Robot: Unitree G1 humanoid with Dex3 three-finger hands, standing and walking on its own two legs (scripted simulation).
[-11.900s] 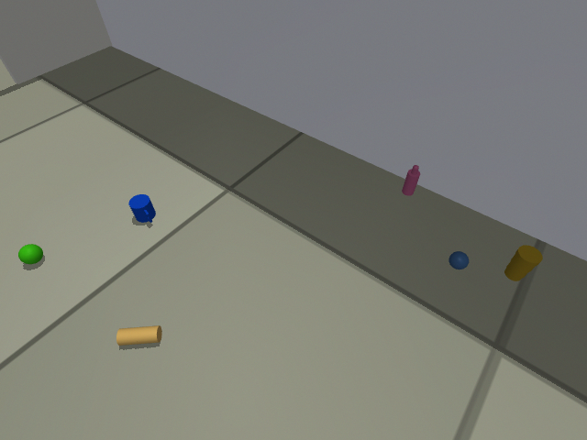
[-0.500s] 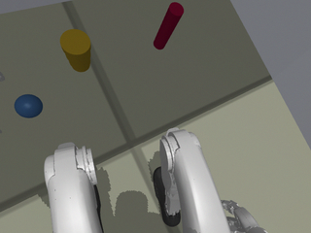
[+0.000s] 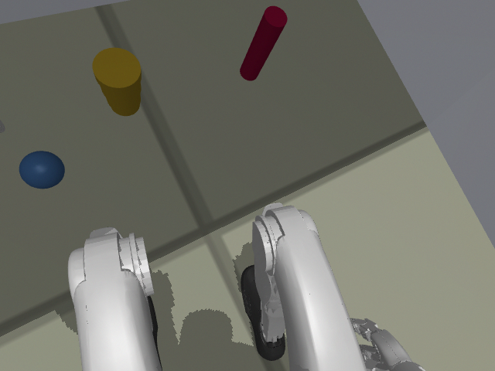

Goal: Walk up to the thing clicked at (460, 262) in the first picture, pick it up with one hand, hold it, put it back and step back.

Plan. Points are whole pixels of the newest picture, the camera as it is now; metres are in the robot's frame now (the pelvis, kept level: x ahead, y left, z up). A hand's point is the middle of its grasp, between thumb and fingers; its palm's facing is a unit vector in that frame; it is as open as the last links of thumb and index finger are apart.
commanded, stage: rise first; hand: left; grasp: from above
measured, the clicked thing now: (42, 169) +0.47 +0.32 -0.29
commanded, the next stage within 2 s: approach in 0.32 s
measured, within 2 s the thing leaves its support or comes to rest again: neither
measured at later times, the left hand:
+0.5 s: hand out of the picture +0.42 +0.36 -0.16, palm faces -0.44 -0.10 -0.89, open 13.7 cm
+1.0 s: hand (25, 152) +0.46 +0.31 -0.17, palm faces -0.43 -0.09 -0.90, open 14.1 cm
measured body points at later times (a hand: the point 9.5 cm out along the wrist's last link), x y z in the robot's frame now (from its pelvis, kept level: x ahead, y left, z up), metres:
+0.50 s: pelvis +0.00 +0.00 +0.00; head +0.23 +0.09 +0.38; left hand +0.44 +0.36 -0.11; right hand +0.08 -0.27 -0.10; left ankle +0.08 +0.13 -0.29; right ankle +0.10 -0.13 -0.29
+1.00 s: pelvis +0.00 +0.00 +0.00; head +0.25 +0.06 +0.37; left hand +0.48 +0.31 -0.12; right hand +0.04 -0.27 -0.10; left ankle +0.08 +0.13 -0.29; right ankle +0.10 -0.13 -0.29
